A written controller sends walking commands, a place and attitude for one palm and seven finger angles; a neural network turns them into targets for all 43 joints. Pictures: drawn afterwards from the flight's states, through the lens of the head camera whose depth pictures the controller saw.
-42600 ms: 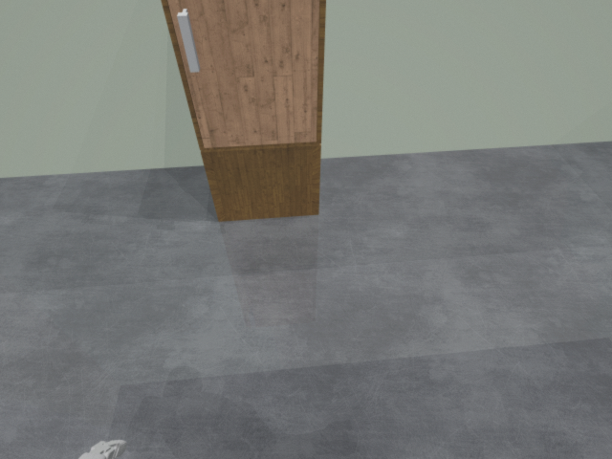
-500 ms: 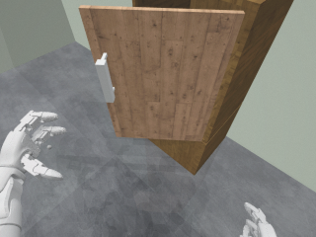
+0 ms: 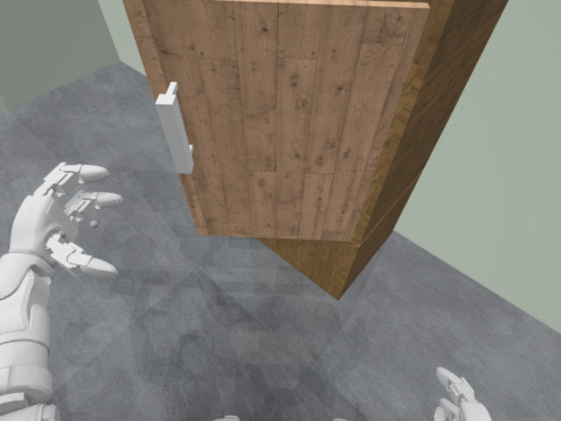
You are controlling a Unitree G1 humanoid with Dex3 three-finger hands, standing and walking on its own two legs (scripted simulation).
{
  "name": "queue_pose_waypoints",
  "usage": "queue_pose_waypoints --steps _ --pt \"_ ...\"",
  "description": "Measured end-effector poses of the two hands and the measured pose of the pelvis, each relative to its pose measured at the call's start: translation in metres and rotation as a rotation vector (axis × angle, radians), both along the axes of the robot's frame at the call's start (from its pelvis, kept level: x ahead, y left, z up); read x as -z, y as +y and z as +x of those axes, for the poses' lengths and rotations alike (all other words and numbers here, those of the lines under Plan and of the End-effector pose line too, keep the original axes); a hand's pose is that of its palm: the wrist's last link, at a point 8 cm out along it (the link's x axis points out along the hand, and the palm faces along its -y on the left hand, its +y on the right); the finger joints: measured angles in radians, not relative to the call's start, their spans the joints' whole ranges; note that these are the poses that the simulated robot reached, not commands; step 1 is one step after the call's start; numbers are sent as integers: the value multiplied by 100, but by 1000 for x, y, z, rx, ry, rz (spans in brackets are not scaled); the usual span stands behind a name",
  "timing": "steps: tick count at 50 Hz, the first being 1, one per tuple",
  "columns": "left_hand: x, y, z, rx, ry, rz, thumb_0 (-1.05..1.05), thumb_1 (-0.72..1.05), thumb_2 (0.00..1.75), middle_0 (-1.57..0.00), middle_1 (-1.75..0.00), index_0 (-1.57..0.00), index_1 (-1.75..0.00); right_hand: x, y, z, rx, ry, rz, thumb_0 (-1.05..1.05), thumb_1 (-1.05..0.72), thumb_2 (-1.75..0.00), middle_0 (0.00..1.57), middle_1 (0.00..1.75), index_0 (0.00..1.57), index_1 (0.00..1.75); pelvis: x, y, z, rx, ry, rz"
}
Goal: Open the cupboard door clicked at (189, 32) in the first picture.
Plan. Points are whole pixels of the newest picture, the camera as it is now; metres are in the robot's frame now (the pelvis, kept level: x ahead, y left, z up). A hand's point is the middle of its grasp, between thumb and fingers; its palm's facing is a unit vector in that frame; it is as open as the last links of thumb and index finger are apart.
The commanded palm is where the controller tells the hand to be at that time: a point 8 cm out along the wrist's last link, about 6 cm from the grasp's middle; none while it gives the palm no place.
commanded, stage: move the hooked fingers beside the handle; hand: left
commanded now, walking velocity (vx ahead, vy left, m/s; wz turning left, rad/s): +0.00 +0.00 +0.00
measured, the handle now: (179, 129) +0.57 +0.21 +0.07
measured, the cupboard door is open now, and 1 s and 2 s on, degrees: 39 39 39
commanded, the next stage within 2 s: none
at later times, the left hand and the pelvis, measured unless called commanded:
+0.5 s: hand (117, 185) +0.42 +0.27 +0.09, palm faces -0.01 -1.00 -0.01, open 14.0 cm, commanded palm +0.40 +0.32 +0.09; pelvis +0.01 +0.01 +0.00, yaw -1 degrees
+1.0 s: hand (132, 155) +0.48 +0.26 +0.09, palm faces -0.01 -1.00 -0.01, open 14.0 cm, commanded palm +0.47 +0.31 +0.08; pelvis +0.00 +0.01 -0.02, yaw -2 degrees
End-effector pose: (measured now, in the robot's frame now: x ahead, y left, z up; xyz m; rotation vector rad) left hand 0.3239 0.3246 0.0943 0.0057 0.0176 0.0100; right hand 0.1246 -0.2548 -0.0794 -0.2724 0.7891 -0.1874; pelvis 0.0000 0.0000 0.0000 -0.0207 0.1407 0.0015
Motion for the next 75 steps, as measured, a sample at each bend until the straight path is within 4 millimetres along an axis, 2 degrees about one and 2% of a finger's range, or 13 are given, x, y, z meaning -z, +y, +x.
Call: queue_pose_waypoints --steps 15,32,38,53,64,70,75 --pt "7 2 49 5 5 4 -1 -50 30 -30 -120 -30 -120 14 -2 -48 77 185 -12 1 -90 -90 20 30 21 30 3 9 4 15 50 -6" --pt "5 -7 92 10 -2 -8 -1 -50 30 -30 -120 -30 -120 20 4 -65 114 279 -3 1 -90 -90 20 30 21 30 7 15 7 22 92 -12" --pt "4 -7 105 9 -2 2 -1 -50 30 -30 -120 -30 -120 24 2 -76 128 324 -9 1 -90 -90 20 30 21 30 10 14 5 22 108 -15" --pt "4 -8 149 19 14 -5 -1 -50 30 -30 -120 -30 -120 28 -6 -126 196 492 -42 1 -90 -90 20 30 21 30 18 12 1 27 169 -24" --pt "5 -1 182 18 19 -5 -1 -50 30 -30 -120 -30 -120 23 0 -157 249 601 -52 1 -90 -90 20 30 21 30 22 16 4 39 220 -35" --pt "9 3 187 33 21 2 -1 -50 30 -30 -120 -30 -120 20 9 -162 265 637 -35 1 -90 -90 20 30 21 30 21 20 10 49 234 -39" --pt "16 2 184 35 30 -7 -1 -50 30 -30 -120 -30 -120 22 16 -155 255 642 -17 1 -90 -90 20 30 21 30 20 23 14 47 229 -42"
